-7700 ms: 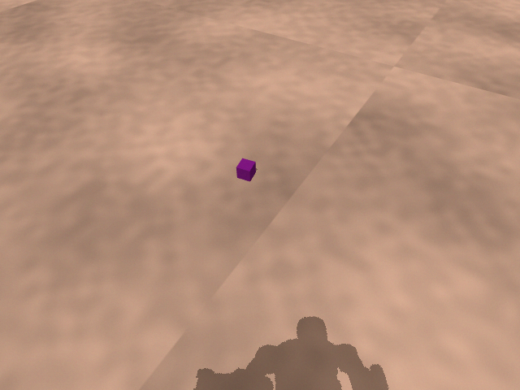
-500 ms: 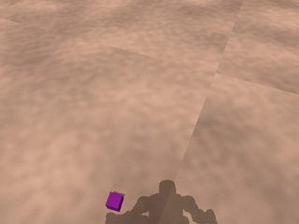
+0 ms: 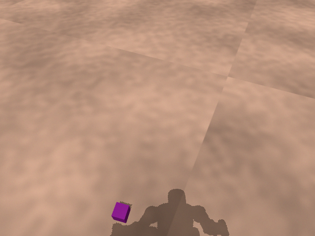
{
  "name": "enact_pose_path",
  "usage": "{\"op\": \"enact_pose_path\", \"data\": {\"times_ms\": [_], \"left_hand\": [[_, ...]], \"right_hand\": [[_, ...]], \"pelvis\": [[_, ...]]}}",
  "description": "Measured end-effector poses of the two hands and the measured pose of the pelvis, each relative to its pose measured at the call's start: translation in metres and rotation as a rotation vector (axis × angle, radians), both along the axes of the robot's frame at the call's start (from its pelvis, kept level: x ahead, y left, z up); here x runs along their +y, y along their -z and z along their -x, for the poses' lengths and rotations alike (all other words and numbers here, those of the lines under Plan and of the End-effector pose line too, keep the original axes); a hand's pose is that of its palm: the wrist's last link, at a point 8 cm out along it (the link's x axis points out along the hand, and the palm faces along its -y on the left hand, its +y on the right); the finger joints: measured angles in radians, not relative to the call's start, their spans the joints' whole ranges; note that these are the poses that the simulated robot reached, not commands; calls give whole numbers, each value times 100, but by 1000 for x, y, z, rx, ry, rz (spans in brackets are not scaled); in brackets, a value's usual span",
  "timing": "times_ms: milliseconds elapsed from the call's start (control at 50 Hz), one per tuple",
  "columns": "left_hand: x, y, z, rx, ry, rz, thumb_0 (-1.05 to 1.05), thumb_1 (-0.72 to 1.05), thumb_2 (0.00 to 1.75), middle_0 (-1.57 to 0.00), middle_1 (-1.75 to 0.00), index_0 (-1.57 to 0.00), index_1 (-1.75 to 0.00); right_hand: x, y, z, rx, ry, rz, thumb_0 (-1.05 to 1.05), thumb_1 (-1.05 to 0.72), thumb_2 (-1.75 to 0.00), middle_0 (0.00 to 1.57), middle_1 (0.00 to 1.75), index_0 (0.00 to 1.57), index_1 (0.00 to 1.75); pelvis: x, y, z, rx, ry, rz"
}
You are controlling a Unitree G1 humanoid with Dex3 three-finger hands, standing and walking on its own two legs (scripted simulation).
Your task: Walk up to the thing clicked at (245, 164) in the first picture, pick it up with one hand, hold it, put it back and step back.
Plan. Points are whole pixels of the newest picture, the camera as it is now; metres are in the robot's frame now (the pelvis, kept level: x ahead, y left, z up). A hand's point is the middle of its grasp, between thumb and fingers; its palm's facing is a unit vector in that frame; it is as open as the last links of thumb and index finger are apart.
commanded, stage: stand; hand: left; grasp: from above
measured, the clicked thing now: (121, 212) +0.39 +0.23 -0.74
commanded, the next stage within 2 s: rise first in 0.54 s
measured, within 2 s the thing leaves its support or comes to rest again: neither
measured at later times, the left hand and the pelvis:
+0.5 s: hand out of the picture +0.07 +0.25 -0.16, palm faces -0.04 -0.94 -0.34, open 7.4 cm; pelvis +0.00 +0.00 +0.00, yaw +0 degrees
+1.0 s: hand out of the picture +0.15 +0.25 -0.18, palm faces -0.08 -0.93 -0.36, open 10.8 cm; pelvis -0.01 +0.00 -0.03, yaw -1 degrees
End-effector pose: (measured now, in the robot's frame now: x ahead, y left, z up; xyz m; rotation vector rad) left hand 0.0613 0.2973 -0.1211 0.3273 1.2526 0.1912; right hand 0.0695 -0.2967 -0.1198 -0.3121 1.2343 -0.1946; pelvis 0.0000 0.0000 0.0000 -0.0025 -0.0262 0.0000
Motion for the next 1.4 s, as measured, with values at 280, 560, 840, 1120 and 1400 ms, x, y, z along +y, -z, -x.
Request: {"op": "enact_pose_path", "data": {"times_ms": [280,560,840,1120,1400], "left_hand": [[0,0,-3,1,1,0,0,90,90,-21,-30,-21,-30],[0,1,-5,1,-2,3,0,90,90,-21,-30,-21,-30],[-3,13,-71,-140,-3,22,0,64,89,-21,-56,-21,-56],[1,47,-71,-86,95,-41,0,-26,96,-13,-98,-14,-98],[3,81,-53,-99,193,-82,-1,-51,101,-9,-105,-8,-106]], "right_hand": [[0,0,-2,5,0,0,1,-90,-89,20,30,21,30],[1,0,-5,0,1,1,1,-90,-89,20,30,21,30],[26,5,-8,-140,6,-34,1,-88,-89,20,30,21,30],[32,33,-11,-230,19,-52,1,-87,-89,20,30,21,30],[39,63,-65,-393,-79,-36,1,-86,-89,20,30,21,30]], "pelvis": [[0,0,-2,4,-1,0],[1,0,-4,1,1,0],[-3,15,13,125,1,7],[-2,55,15,249,15,18],[-4,101,24,347,7,34]]}}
